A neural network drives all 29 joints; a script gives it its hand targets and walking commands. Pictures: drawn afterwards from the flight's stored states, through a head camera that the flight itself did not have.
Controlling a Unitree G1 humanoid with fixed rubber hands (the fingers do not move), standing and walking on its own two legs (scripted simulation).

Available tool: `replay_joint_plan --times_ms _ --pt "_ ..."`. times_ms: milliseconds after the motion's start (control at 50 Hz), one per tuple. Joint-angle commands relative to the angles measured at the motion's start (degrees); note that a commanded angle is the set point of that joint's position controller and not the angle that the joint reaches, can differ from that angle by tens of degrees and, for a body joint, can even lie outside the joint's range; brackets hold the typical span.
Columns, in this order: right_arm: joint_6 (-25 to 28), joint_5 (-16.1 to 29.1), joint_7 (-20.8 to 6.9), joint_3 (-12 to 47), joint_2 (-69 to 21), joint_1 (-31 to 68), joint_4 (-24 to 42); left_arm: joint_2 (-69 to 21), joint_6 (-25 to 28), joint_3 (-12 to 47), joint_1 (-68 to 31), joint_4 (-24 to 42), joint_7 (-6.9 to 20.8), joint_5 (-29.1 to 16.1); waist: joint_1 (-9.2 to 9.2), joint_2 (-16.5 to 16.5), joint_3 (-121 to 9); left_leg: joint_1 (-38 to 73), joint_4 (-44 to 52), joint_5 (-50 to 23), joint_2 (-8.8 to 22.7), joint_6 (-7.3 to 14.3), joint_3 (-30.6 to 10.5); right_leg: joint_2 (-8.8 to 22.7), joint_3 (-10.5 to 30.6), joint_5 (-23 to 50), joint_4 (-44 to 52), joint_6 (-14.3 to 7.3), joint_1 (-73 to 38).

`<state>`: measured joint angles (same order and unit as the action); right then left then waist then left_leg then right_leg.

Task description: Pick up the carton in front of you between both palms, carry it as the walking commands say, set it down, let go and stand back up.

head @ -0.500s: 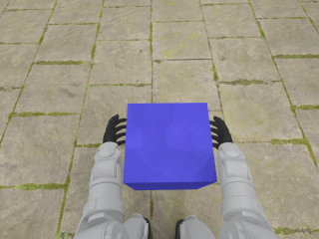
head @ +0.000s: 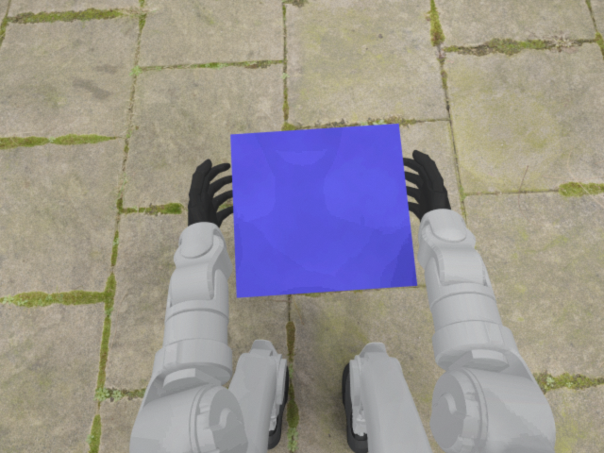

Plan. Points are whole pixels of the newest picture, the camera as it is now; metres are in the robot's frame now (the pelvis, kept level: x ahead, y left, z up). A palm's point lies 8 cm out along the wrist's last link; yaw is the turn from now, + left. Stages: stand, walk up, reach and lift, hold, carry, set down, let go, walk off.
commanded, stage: set down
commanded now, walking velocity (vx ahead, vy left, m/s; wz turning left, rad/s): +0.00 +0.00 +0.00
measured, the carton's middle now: (316, 224) +0.44 +0.01 -0.15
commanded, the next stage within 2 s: none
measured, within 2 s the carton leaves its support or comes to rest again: rests again in 1.48 s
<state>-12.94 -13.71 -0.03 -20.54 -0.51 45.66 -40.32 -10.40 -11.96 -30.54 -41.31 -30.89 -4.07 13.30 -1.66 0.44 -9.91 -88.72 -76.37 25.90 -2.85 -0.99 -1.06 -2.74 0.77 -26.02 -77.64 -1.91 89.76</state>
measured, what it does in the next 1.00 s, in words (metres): lowers itself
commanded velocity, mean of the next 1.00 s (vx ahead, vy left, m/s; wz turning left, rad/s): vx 0.00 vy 0.00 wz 0.00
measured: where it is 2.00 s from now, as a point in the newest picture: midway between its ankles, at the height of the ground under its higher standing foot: (313, 420)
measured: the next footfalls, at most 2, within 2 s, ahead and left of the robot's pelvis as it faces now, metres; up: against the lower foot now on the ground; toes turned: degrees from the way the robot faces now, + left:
none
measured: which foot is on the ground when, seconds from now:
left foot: down 0.00-1.00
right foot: down 0.00-1.00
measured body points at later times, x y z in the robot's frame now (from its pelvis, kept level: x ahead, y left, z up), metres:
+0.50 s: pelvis -0.03 +0.00 -0.12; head +0.28 -0.03 +0.20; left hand +0.46 +0.15 -0.23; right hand +0.50 -0.15 -0.24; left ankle +0.07 +0.12 -0.58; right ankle +0.07 -0.10 -0.58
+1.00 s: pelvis -0.03 -0.01 -0.22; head +0.34 -0.05 +0.02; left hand +0.50 +0.15 -0.38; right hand +0.56 -0.15 -0.39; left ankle +0.07 +0.12 -0.58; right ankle +0.07 -0.10 -0.58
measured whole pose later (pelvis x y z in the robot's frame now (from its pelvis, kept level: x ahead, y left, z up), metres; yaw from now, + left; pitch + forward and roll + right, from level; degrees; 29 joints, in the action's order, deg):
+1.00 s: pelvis -0.03 -0.01 -0.22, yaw +3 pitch +41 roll +6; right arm -16.0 -2.2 0.7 -1.9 22.1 90.4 -60.9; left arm -0.5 -14.2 -31.0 -77.4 -41.2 -12.9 2.1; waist -3.3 2.7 17.5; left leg -125.7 -119.1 34.3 -3.6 -3.5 1.6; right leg -3.1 0.4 -33.7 -122.1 -3.7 128.9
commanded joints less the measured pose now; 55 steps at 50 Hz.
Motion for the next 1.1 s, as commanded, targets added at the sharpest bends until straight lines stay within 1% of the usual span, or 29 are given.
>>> replay_joint_plan --times_ms 0,100,260,460,580,760,880,920,940,960,980,1040,1080 --pt "1.7 4.6 -10.6 25.8 -48.4 31.1 -1.1 -48.4 -0.6 31.1 -31.7 -5.7 10.2 -4.7 0.36 -3.1 -45.2 15.6 1.4 -15.2 -7.4 -1.6 1.0 -5.8 2.5 18.2 3.8 1.7 -25.4" --pt "1.5 5.9 -10.4 26.1 -46.7 36.6 -1.4 -47.6 -0.6 31.7 -38.1 -4.1 8.6 -6.5 0.69 -3.0 -50.4 12.6 -3.9 -14.7 -7.9 -2.2 1.7 -6.3 1.7 17.3 -1.4 1.9 -21.4" --pt "-0.1 7.9 -10.6 26.1 -43.6 45.4 -2.9 -45.3 -1.9 30.7 -47.2 -2.8 6.4 -8.0 0.44 -3.6 -54.1 8.3 -11.2 -12.3 -8.2 -2.5 3.0 -6.5 0.7 14.3 -8.5 2.1 -15.4" --pt "-1.3 8.4 -11.3 24.0 -39.2 53.9 -7.7 -41.3 -2.8 26.4 -57.2 -3.5 6.2 -8.3 -0.08 -4.9 -52.0 0.2 -19.0 -9.9 -7.9 -2.2 4.4 -5.7 0.8 12.3 -15.9 2.1 -9.2" --pt "-1.4 9.5 -11.1 24.4 -36.2 58.5 -9.7 -38.4 -2.7 25.0 -62.8 -3.7 6.2 -9.2 -0.65 -6.1 -51.4 -4.4 -23.8 -9.3 -7.3 -2.1 5.3 -5.2 1.2 12.8 -20.3 1.9 -8.2" --pt "-0.9 13.3 -10.9 27.9 -32.1 65.4 -10.7 -33.9 -2.1 25.7 -69.7 -3.8 6.4 -12.6 -2.15 -8.3 -51.5 -8.8 -31.3 -10.8 -6.2 -2.0 6.4 -3.9 2.1 17.0 -27.7 1.8 -11.0" --pt "-0.2 16.0 -11.0 30.1 -28.8 69.9 -12.0 -31.3 -1.4 26.6 -73.9 -4.7 6.3 -15.3 -2.91 -9.0 -49.2 -11.1 -35.8 -11.6 -5.5 -1.9 6.6 -3.1 2.9 19.8 -32.5 1.4 -12.2" --pt "0.2 17.3 -11.0 31.1 -28.3 71.4 -11.6 -30.9 -1.0 27.5 -75.6 -4.0 6.1 -16.6 -3.13 -9.2 -50.5 -10.7 -37.2 -12.6 -5.5 -2.0 6.7 -3.0 3.1 21.6 -34.1 1.2 -13.8" --pt "0.4 18.1 -10.9 31.9 -28.7 72.5 -10.4 -31.5 -0.8 28.2 -75.3 -3.8 6.0 -17.5 -2.98 -9.6 -51.7 -10.0 -37.6 -13.3 -5.6 -1.9 6.7 -3.1 2.9 22.6 -34.7 1.2 -14.7" --pt "0.7 18.8 -10.9 32.5 -29.1 73.5 -9.0 -32.5 -0.7 28.3 -74.6 -4.5 5.9 -18.1 -2.71 -10.5 -52.6 -9.8 -38.2 -14.6 -5.8 -1.7 6.6 -3.2 2.7 24.3 -35.3 1.2 -15.3" --pt "1.0 19.2 -10.8 33.1 -29.1 74.5 -8.3 -33.1 -0.6 28.1 -74.1 -5.7 5.9 -18.6 -2.86 -11.1 -53.1 -10.4 -38.7 -15.9 -5.9 -1.6 6.5 -3.0 2.9 26.5 -35.9 1.1 -16.2" --pt "0.9 18.8 -11.0 32.9 -29.4 72.1 -10.2 -34.3 -1.0 27.2 -71.9 -8.7 6.6 -19.0 -2.42 -12.5 -51.2 -16.7 -39.4 -15.1 -5.7 -2.0 6.5 -2.4 4.0 31.6 -37.3 0.6 -20.3" --pt "0.6 17.9 -11.5 31.8 -30.0 69.6 -12.0 -34.4 -1.2 26.7 -71.5 -9.3 7.3 -18.7 -2.39 -12.2 -48.1 -19.5 -39.5 -13.7 -5.7 -2.1 6.6 -2.5 4.0 31.1 -37.6 0.5 -19.0"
